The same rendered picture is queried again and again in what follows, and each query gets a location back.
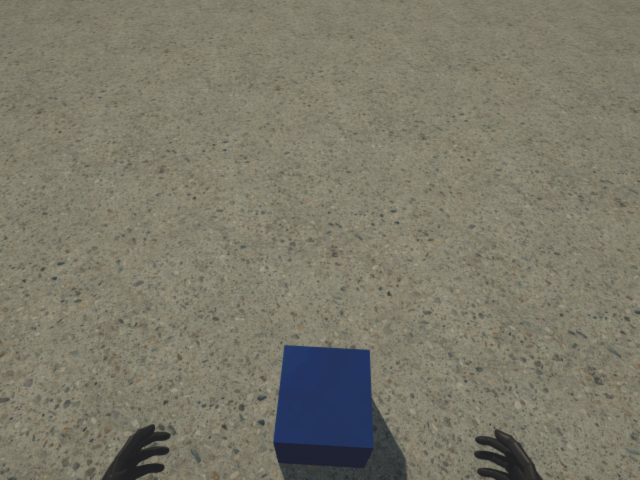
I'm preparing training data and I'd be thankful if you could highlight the robot right hand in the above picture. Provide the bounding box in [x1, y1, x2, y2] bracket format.
[474, 429, 543, 480]

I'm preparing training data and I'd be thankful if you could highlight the carton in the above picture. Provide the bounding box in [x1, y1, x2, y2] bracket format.
[273, 345, 374, 468]

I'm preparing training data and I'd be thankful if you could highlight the robot left hand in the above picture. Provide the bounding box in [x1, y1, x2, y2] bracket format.
[102, 424, 171, 480]

